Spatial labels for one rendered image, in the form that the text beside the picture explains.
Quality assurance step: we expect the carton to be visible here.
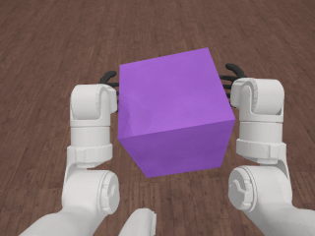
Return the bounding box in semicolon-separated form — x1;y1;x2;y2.
117;47;236;178

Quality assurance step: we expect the right robot hand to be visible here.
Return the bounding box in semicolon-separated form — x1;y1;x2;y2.
219;63;247;108

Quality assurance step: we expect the right robot upper arm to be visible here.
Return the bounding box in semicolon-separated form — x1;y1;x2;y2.
228;165;315;236

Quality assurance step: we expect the left robot thigh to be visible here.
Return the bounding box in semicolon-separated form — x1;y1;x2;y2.
118;208;157;236

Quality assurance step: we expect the left robot hand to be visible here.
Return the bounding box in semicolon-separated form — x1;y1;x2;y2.
98;71;119;113

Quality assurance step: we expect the right robot forearm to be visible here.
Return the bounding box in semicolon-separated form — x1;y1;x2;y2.
230;78;292;199

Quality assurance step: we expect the left robot forearm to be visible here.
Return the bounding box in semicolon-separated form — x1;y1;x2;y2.
61;84;117;206

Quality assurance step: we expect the left robot upper arm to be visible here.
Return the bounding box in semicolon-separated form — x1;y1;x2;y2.
19;169;120;236

